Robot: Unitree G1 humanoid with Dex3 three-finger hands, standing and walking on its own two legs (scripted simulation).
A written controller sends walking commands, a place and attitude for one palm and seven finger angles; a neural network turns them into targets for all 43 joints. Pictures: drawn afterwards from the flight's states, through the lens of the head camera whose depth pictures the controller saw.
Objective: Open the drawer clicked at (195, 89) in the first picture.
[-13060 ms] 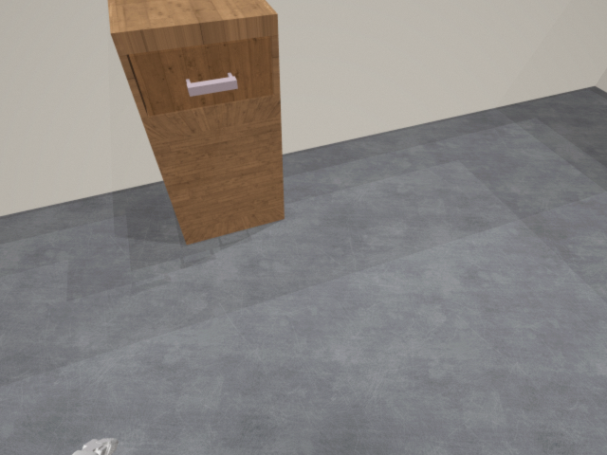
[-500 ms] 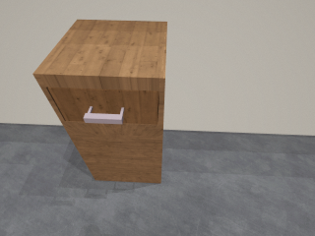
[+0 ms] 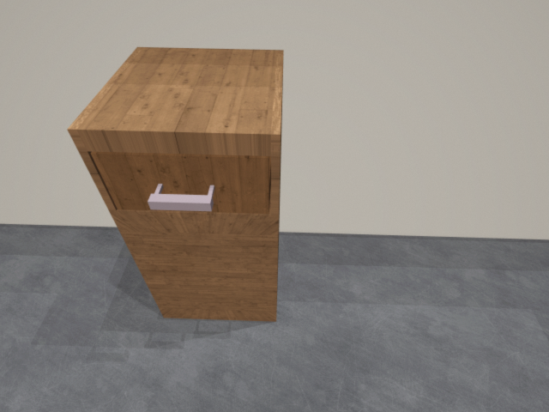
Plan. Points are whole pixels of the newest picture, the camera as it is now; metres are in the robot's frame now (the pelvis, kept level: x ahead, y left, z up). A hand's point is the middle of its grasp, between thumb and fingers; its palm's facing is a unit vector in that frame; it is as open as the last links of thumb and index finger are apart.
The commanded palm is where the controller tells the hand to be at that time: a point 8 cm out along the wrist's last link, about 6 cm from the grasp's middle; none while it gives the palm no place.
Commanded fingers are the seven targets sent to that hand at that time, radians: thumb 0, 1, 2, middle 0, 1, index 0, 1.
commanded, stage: come to a stop and stand still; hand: left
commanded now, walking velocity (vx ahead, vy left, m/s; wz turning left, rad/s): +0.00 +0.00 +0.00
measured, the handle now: (183, 195) +0.58 +0.25 -0.06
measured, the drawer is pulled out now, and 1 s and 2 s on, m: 0.00 0.00 0.00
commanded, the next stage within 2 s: look again from close up in 0.20 s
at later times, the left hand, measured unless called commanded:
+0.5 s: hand out of the picture +0.00 +0.14 -0.17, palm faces +0.03 -0.99 -0.14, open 7.4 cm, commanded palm none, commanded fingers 0.00 0.90 0.90 -0.20 -0.30 -0.20 -0.30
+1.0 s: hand out of the picture +0.11 +0.19 -0.12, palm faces -0.09 -0.88 -0.47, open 7.3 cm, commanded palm +0.14 +0.20 -0.05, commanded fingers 0.00 0.74 0.83 -0.21 -0.41 -0.21 -0.41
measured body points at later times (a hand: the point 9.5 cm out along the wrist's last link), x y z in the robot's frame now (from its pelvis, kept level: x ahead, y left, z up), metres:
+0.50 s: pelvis +0.02 -0.01 +0.00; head +0.03 -0.01 +0.45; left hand +0.00 +0.19 -0.16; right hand +0.00 -0.22 -0.16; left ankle -0.01 +0.09 -0.73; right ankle +0.02 -0.12 -0.73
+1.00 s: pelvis +0.04 -0.01 +0.00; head +0.05 -0.03 +0.45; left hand +0.12 +0.23 -0.09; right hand +0.07 -0.25 -0.15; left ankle -0.01 +0.09 -0.73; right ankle +0.02 -0.12 -0.73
